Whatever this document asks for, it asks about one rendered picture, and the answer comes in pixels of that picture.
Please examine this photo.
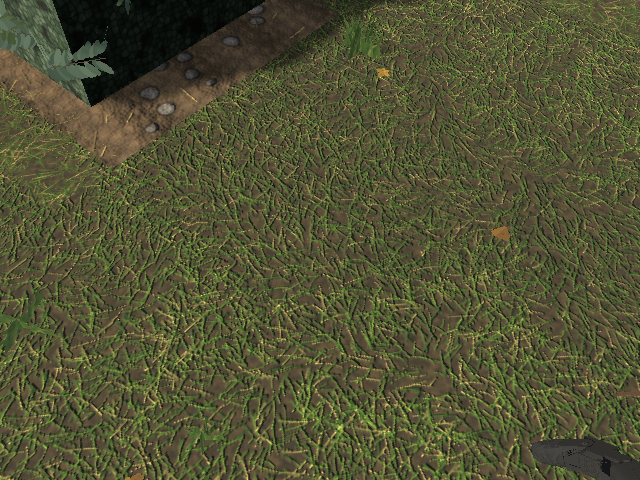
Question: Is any right robot hand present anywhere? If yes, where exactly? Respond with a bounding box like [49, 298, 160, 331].
[531, 436, 640, 480]

